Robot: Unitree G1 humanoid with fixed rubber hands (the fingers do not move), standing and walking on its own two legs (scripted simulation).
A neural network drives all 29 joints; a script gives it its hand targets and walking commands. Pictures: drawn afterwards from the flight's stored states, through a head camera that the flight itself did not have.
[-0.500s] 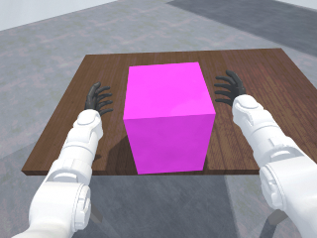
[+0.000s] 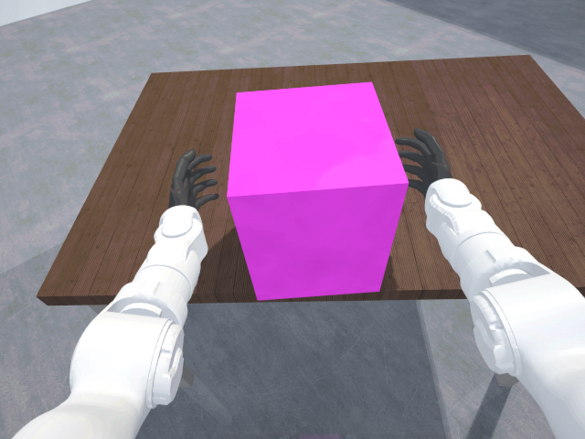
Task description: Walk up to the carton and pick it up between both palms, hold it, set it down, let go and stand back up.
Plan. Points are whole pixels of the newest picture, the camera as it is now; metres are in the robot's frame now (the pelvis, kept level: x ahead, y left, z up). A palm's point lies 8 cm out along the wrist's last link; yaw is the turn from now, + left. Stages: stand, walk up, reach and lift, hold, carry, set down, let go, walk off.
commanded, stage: reach and lift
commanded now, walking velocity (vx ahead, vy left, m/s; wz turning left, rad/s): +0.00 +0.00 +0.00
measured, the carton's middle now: (311, 197) +0.48 +0.01 +0.06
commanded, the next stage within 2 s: none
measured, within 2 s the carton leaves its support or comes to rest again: neither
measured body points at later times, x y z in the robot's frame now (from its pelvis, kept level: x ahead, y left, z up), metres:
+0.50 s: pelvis +0.02 -0.01 +0.02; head +0.07 -0.02 +0.46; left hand +0.46 +0.16 +0.10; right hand +0.48 -0.13 +0.10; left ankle +0.02 +0.10 -0.73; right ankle +0.03 -0.11 -0.73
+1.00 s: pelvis +0.04 -0.01 +0.02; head +0.08 -0.02 +0.47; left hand +0.45 +0.16 +0.10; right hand +0.47 -0.13 +0.10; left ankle +0.02 +0.10 -0.73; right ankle +0.03 -0.11 -0.73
